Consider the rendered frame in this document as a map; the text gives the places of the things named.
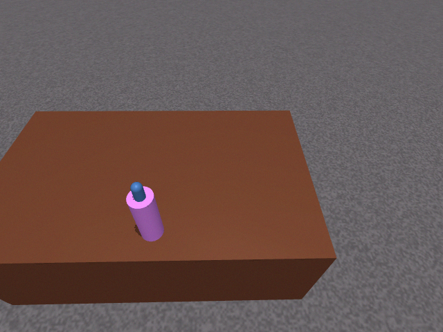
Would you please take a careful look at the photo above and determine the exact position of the bottle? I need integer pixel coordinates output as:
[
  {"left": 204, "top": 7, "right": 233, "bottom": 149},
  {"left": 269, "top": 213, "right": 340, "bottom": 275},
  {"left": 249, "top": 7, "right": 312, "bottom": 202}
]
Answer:
[{"left": 126, "top": 182, "right": 164, "bottom": 241}]

